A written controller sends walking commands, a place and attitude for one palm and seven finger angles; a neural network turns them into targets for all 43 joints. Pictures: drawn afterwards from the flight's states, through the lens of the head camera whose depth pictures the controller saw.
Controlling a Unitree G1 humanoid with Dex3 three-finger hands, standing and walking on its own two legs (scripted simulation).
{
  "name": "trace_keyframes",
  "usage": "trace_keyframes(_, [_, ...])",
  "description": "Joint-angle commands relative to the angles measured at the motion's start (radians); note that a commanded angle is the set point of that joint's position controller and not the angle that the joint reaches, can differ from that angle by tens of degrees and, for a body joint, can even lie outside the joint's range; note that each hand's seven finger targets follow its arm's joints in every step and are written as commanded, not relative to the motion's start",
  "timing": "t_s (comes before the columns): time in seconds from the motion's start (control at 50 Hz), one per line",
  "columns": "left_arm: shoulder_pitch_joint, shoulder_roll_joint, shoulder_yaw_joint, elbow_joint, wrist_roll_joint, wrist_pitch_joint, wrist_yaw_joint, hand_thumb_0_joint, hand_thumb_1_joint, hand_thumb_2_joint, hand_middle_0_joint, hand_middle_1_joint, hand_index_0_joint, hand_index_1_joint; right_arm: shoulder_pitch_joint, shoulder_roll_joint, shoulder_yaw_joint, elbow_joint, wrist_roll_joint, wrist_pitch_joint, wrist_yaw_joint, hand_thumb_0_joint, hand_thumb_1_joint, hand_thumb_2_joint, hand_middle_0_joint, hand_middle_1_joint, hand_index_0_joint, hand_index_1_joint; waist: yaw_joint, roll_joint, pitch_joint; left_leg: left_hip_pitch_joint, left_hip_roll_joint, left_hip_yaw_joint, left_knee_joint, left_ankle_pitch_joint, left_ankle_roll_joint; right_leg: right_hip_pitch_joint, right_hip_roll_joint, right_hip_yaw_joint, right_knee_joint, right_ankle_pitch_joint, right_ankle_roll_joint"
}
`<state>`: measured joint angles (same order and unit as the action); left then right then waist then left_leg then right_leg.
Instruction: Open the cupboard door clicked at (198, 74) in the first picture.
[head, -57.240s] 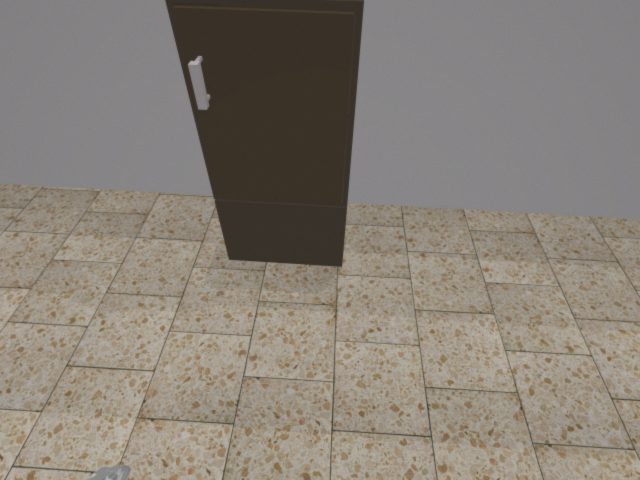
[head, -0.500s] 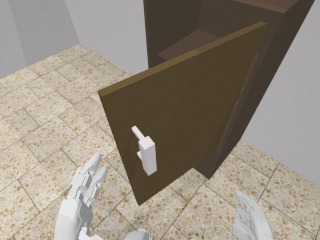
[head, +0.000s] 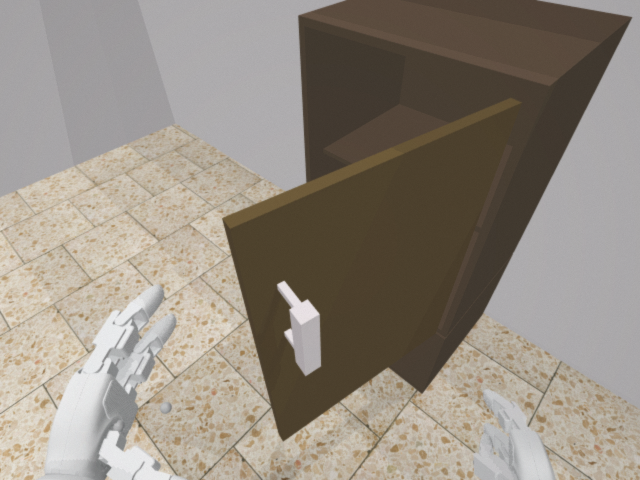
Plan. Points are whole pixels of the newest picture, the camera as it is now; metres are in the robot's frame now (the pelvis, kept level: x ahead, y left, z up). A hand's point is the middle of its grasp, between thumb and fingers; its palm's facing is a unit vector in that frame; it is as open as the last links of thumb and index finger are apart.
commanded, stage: draw the hand back to the body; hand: left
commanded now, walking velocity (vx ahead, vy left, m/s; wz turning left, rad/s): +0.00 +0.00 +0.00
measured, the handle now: (297, 327) +0.29 +0.06 +0.06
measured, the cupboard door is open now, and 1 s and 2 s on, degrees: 78 78 78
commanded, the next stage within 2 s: step back with the hand held close in 1.08 s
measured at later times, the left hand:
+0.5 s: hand (51, 337) +0.20 +0.26 +0.18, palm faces +0.32 -0.87 -0.37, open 11.5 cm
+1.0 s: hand (37, 322) +0.20 +0.26 +0.20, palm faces +0.41 -0.83 -0.38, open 7.5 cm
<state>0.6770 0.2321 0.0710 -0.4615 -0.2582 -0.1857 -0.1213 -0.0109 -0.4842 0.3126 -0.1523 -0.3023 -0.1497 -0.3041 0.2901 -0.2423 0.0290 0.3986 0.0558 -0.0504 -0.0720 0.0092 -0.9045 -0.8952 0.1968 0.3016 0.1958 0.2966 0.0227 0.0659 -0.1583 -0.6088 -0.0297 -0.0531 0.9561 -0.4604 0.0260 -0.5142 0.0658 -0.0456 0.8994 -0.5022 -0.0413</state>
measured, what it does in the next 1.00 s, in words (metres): rises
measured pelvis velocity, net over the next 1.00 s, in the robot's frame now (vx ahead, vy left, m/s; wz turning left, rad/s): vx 0.01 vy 0.01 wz -0.02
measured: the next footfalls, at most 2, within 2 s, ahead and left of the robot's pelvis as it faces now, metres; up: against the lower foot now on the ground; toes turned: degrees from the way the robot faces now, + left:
none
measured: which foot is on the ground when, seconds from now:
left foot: down 0.00-1.00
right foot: down 0.00-1.00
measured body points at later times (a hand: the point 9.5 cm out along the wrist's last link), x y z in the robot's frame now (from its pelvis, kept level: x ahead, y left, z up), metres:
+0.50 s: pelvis +0.02 +0.04 +0.04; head -0.01 +0.02 +0.49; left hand +0.18 +0.30 +0.20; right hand +0.20 -0.17 -0.03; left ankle +0.01 +0.10 -0.69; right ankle -0.03 -0.10 -0.69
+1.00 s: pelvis +0.01 +0.01 +0.05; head -0.01 -0.01 +0.50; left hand +0.18 +0.30 +0.22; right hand +0.19 -0.22 -0.03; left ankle +0.01 +0.10 -0.69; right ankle -0.03 -0.10 -0.69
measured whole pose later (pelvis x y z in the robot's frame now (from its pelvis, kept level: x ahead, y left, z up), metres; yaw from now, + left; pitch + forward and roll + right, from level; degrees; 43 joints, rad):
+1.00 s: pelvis +0.01 +0.01 +0.05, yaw -1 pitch -3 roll +0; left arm 0.51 0.35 0.31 -0.42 -0.09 -0.02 0.11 0.02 0.87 0.89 -0.21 -0.30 -0.21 -0.31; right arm 0.22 -0.24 0.04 0.60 0.02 -0.05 -0.08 0.01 -0.90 -0.89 0.20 0.30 0.20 0.30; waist 0.06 0.05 -0.01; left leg -0.15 -0.05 -0.02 0.47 -0.26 0.04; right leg -0.07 0.04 0.01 0.42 -0.29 -0.03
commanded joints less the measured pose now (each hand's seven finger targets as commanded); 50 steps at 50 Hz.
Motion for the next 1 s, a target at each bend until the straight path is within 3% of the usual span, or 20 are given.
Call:
trace_keyframes(0.0, [-0.045,0.268,0.146,-0.263,0.120,0.010,0.095,0.000,-0.290,0.390,-0.158,-0.300,-0.158,-0.300,-0.110,-0.076,-0.039,-0.171,-0.009,-0.050,-0.039,0.000,-0.900,-0.900,0.200,0.300,0.200,0.300,0.043,-0.042,-0.012,0.120,0.025,0.000,-0.191,0.218,0.013,0.041,-0.074,0.109,-0.270,0.299,0.021])
trace_keyframes(0.02, [-0.003,0.186,0.115,-0.249,0.130,0.042,0.142,0.000,-0.255,0.405,-0.159,-0.300,-0.159,-0.300,-0.114,-0.057,-0.029,-0.166,-0.015,-0.039,-0.048,0.000,-0.900,-0.900,0.200,0.300,0.200,0.300,0.021,-0.038,0.011,0.150,0.019,0.007,-0.198,0.231,0.014,0.053,-0.082,0.106,-0.298,0.301,0.023])
trace_keyframes(0.04, [-0.015,0.190,0.121,-0.267,0.138,0.060,0.164,0.000,-0.220,0.420,-0.160,-0.300,-0.160,-0.300,-0.114,-0.064,-0.029,-0.163,-0.016,-0.039,-0.048,0.000,-0.900,-0.900,0.200,0.300,0.200,0.300,0.024,-0.060,0.002,0.162,0.021,-0.002,-0.210,0.243,0.014,0.069,-0.078,0.089,-0.300,0.303,0.021])
trace_keyframes(0.06, [0.020,0.151,0.093,-0.243,0.153,0.078,0.178,0.000,-0.185,0.435,-0.161,-0.300,-0.161,-0.300,-0.120,-0.055,-0.024,-0.154,-0.016,-0.033,-0.047,0.000,-0.900,-0.900,0.200,0.300,0.200,0.300,0.020,-0.033,0.030,0.184,0.024,0.005,-0.223,0.250,0.017,0.070,-0.074,0.072,-0.295,0.303,0.020])
trace_keyframes(0.12, [-0.031,0.178,0.100,-0.279,0.176,0.100,0.210,0.000,-0.080,0.480,-0.165,-0.300,-0.165,-0.300,-0.135,-0.066,-0.015,-0.144,-0.019,-0.024,-0.047,0.000,-0.900,-0.900,0.200,0.300,0.200,0.300,0.018,-0.005,0.037,0.243,0.031,-0.013,-0.281,0.265,0.018,0.090,-0.064,0.045,-0.312,0.281,0.015])
trace_keyframes(0.14, [-0.052,0.190,0.107,-0.282,0.182,0.103,0.220,0.000,-0.045,0.495,-0.166,-0.300,-0.166,-0.300,-0.140,-0.072,-0.015,-0.136,-0.023,-0.029,-0.049,0.000,-0.900,-0.900,0.200,0.300,0.200,0.300,0.019,-0.029,0.033,0.256,0.034,-0.021,-0.298,0.263,0.018,0.104,-0.060,0.041,-0.320,0.275,0.014])
trace_keyframes(0.16, [-0.064,0.190,0.103,-0.304,0.186,0.104,0.227,0.000,-0.010,0.510,-0.168,-0.300,-0.168,-0.300,-0.145,-0.073,-0.013,-0.136,-0.022,-0.033,-0.050,0.000,-0.900,-0.900,0.200,0.300,0.200,0.300,0.016,-0.002,0.032,0.278,0.037,-0.027,-0.317,0.256,0.017,0.106,-0.059,0.038,-0.324,0.263,0.013])
trace_keyframes(0.24, [-0.107,0.229,0.150,-0.297,0.198,0.111,0.251,0.000,0.130,0.570,-0.173,-0.300,-0.173,-0.300,-0.152,-0.081,-0.007,-0.104,-0.028,-0.050,-0.051,0.000,-0.900,-0.900,0.200,0.300,0.200,0.300,0.024,-0.016,0.035,0.327,0.047,-0.058,-0.387,0.261,0.008,0.160,-0.054,0.026,-0.350,0.257,0.009])
trace_keyframes(0.26, [-0.110,0.216,0.147,-0.289,0.195,0.114,0.252,0.000,0.165,0.585,-0.174,-0.300,-0.174,-0.300,-0.160,-0.078,-0.004,-0.099,-0.028,-0.053,-0.050,0.000,-0.900,-0.900,0.200,0.300,0.200,0.300,0.022,-0.019,0.057,0.333,0.048,-0.060,-0.403,0.261,0.007,0.165,-0.055,0.024,-0.357,0.259,0.009])
trace_keyframes(0.34, [-0.119,0.244,0.206,-0.258,0.199,0.115,0.257,0.000,0.305,0.645,-0.179,-0.300,-0.179,-0.300,-0.171,-0.082,-0.004,-0.060,-0.033,-0.066,-0.042,0.000,-0.900,-0.900,0.200,0.300,0.200,0.300,0.036,0.018,0.050,0.385,0.056,-0.069,-0.447,0.352,-0.011,0.231,-0.054,0.022,-0.383,0.308,0.007])
trace_keyframes(0.4, [-0.154,0.233,0.216,-0.257,0.194,0.113,0.250,0.000,0.410,0.690,-0.182,-0.300,-0.182,-0.300,-0.173,-0.085,-0.005,-0.044,-0.035,-0.069,-0.029,0.000,-0.900,-0.900,0.200,0.300,0.200,0.300,0.031,0.013,0.075,0.417,0.068,-0.083,-0.480,0.433,-0.032,0.256,-0.053,0.016,-0.400,0.334,0.009])
trace_keyframes(0.44, [-0.164,0.260,0.257,-0.232,0.194,0.113,0.252,0.000,0.480,0.720,-0.185,-0.300,-0.185,-0.300,-0.182,-0.091,-0.010,-0.031,-0.039,-0.070,-0.025,0.000,-0.900,-0.900,0.200,0.300,0.200,0.300,0.039,-0.023,0.071,0.427,0.070,-0.079,-0.499,0.450,-0.033,0.289,-0.050,0.015,-0.419,0.350,0.007])
trace_keyframes(0.46, [-0.165,0.246,0.253,-0.233,0.190,0.113,0.249,0.000,0.515,0.735,-0.186,-0.300,-0.186,-0.300,-0.184,-0.090,-0.011,-0.031,-0.037,-0.068,-0.024,0.000,-0.900,-0.900,0.200,0.300,0.200,0.300,0.035,-0.018,0.081,0.435,0.071,-0.072,-0.504,0.462,-0.034,0.292,-0.050,0.018,-0.425,0.356,0.009])
trace_keyframes(0.54, [-0.229,0.299,0.323,-0.238,0.191,0.107,0.251,0.000,0.655,0.795,-0.191,-0.300,-0.191,-0.300,-0.194,-0.097,-0.015,-0.009,-0.040,-0.070,-0.016,0.000,-0.900,-0.900,0.200,0.300,0.200,0.300,0.043,0.035,0.076,0.460,0.073,-0.068,-0.533,0.470,-0.041,0.331,-0.048,0.025,-0.455,0.368,0.006])
trace_keyframes(0.68, [-0.292,0.336,0.409,-0.213,0.175,0.096,0.256,0.000,0.900,0.900,-0.200,-0.300,-0.200,-0.300,-0.198,-0.096,-0.023,0.019,-0.041,-0.068,-0.012,0.000,-0.900,-0.900,0.200,0.300,0.200,0.300,0.043,0.052,0.070,0.492,0.064,-0.045,-0.558,0.478,-0.038,0.373,-0.050,0.026,-0.496,0.398,0.006])
trace_keyframes(0.76, [-0.241,0.249,0.329,-0.130,0.172,0.106,0.239,0.000,0.900,0.900,-0.200,-0.300,-0.200,-0.300,-0.204,-0.102,-0.032,0.026,-0.041,-0.056,-0.005,0.000,-0.900,-0.900,0.200,0.300,0.200,0.300,0.034,-0.004,0.126,0.490,0.061,-0.033,-0.569,0.455,-0.022,0.362,-0.051,0.025,-0.518,0.392,0.012])
trace_keyframes(0.84, [-0.257,0.300,0.362,-0.151,0.174,0.098,0.242,0.000,0.900,0.900,-0.200,-0.300,-0.200,-0.300,-0.217,-0.109,-0.038,0.026,-0.044,-0.052,-0.008,0.000,-0.900,-0.900,0.200,0.300,0.200,0.300,0.043,-0.045,0.096,0.491,0.050,-0.014,-0.568,0.422,-0.002,0.390,-0.052,0.033,-0.533,0.408,0.014])
trace_keyframes(0.9, [-0.276,0.323,0.381,-0.199,0.173,0.086,0.247,0.000,0.900,0.900,-0.200,-0.300,-0.200,-0.300,-0.226,-0.098,-0.035,0.025,-0.042,-0.054,-0.015,0.000,-0.900,-0.900,0.200,0.300,0.200,0.300,0.045,-0.021,0.070,0.495,0.038,-0.002,-0.561,0.417,0.005,0.407,-0.058,0.043,-0.538,0.424,0.013])
trace_keyframes(0.94, [-0.293,0.358,0.406,-0.222,0.174,0.083,0.252,0.000,0.900,0.900,-0.200,-0.300,-0.200,-0.300,-0.231,-0.098,-0.033,0.033,-0.042,-0.061,-0.021,0.000,-0.900,-0.900,0.200,0.300,0.200,0.300,0.050,0.028,0.062,0.502,0.033,0.008,-0.550,0.429,0.006,0.415,-0.062,0.049,-0.546,0.448,0.012])
trace_keyframes(0.98, [-0.278,0.332,0.390,-0.204,0.173,0.083,0.253,0.000,0.900,0.900,-0.200,-0.300,-0.200,-0.300,-0.230,-0.086,-0.029,0.040,-0.041,-0.066,-0.022,0.000,-0.900,-0.900,0.200,0.300,0.200,0.300,0.044,0.037,0.085,0.506,0.030,0.009,-0.549,0.440,0.005,0.401,-0.062,0.045,-0.547,0.455,0.013])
